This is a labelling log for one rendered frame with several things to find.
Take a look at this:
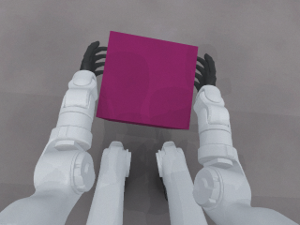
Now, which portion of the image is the robot left forearm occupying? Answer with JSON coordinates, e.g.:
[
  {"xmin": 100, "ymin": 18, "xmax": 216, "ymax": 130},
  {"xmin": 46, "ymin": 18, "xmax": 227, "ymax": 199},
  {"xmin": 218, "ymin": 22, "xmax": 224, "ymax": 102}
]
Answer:
[{"xmin": 34, "ymin": 69, "xmax": 98, "ymax": 187}]

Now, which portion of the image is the left robot hand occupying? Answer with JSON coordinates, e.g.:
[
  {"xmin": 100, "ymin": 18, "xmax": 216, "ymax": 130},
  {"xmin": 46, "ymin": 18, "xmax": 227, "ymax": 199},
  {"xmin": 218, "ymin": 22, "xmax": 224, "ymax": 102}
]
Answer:
[{"xmin": 80, "ymin": 41, "xmax": 108, "ymax": 76}]

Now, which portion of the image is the robot right forearm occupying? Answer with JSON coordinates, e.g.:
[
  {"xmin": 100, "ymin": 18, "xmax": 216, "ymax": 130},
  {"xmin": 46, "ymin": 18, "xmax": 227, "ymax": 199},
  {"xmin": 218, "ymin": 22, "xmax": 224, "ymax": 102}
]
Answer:
[{"xmin": 193, "ymin": 84, "xmax": 247, "ymax": 179}]

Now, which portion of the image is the right robot hand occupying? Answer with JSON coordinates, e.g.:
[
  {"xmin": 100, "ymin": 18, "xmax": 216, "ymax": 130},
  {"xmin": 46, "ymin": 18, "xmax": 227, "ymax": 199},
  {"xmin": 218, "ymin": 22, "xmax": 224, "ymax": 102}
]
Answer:
[{"xmin": 194, "ymin": 53, "xmax": 217, "ymax": 93}]

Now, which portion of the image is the robot thigh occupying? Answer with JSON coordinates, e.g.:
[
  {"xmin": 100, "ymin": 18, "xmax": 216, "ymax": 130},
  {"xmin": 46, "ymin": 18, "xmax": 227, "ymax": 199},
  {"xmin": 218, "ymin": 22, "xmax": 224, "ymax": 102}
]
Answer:
[
  {"xmin": 86, "ymin": 146, "xmax": 131, "ymax": 225},
  {"xmin": 156, "ymin": 145, "xmax": 208, "ymax": 225}
]

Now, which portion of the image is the carton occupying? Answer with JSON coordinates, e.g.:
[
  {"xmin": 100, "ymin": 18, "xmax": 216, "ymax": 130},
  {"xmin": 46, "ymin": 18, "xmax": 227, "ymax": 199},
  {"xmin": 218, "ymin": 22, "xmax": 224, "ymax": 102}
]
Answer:
[{"xmin": 96, "ymin": 31, "xmax": 199, "ymax": 130}]

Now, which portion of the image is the left robot upper arm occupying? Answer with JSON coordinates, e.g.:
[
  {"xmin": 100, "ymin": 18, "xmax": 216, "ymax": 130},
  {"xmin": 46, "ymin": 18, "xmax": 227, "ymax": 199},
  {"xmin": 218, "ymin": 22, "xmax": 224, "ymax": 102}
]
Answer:
[{"xmin": 0, "ymin": 149, "xmax": 96, "ymax": 225}]

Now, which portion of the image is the robot right thigh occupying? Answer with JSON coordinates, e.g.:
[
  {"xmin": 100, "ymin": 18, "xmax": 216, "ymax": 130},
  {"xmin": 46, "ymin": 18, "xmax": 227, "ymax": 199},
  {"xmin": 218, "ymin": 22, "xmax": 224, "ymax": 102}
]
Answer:
[{"xmin": 156, "ymin": 145, "xmax": 208, "ymax": 225}]

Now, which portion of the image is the right robot upper arm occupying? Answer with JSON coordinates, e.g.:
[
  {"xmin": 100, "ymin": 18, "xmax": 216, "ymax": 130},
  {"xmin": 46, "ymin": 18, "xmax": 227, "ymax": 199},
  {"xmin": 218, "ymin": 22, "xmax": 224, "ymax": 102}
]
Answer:
[{"xmin": 192, "ymin": 166, "xmax": 299, "ymax": 225}]

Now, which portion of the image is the robot left thigh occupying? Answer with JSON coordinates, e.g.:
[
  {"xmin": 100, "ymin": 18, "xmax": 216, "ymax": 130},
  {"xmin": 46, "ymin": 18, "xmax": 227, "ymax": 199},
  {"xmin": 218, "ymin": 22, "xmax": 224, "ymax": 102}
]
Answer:
[{"xmin": 86, "ymin": 146, "xmax": 131, "ymax": 225}]

